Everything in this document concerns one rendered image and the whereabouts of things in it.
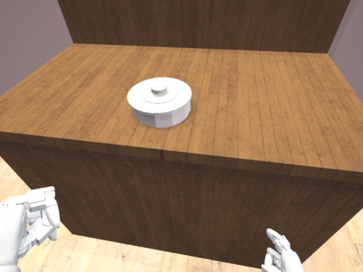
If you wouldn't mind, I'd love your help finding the knob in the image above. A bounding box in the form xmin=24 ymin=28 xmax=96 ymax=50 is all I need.
xmin=151 ymin=82 xmax=167 ymax=95

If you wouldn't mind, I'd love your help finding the robot left hand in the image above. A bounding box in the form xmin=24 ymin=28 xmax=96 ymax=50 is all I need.
xmin=0 ymin=186 xmax=60 ymax=266

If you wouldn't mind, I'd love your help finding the lid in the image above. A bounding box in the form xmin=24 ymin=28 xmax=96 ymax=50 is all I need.
xmin=127 ymin=78 xmax=192 ymax=116

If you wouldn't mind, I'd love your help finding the robot right hand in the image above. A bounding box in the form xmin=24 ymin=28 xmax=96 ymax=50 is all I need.
xmin=261 ymin=228 xmax=304 ymax=272

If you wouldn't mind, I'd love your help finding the pot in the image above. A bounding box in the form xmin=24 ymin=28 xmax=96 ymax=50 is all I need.
xmin=132 ymin=101 xmax=191 ymax=128

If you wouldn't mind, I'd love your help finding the table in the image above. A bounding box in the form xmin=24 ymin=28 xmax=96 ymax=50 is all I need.
xmin=0 ymin=0 xmax=363 ymax=269

